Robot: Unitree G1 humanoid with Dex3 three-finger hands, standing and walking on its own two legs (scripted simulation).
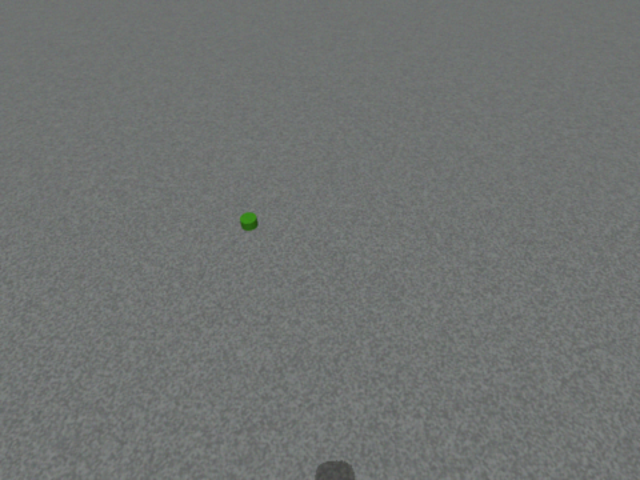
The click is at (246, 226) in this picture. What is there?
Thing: low tin
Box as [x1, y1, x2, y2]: [240, 212, 257, 230]
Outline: 247,212 241,215 240,221 242,228 250,230 253,229 257,225 255,215 253,213
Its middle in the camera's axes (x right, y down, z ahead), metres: -0.33 -0.10 +1.74
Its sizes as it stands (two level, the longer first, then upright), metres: 0.073 0.073 0.044
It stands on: the floor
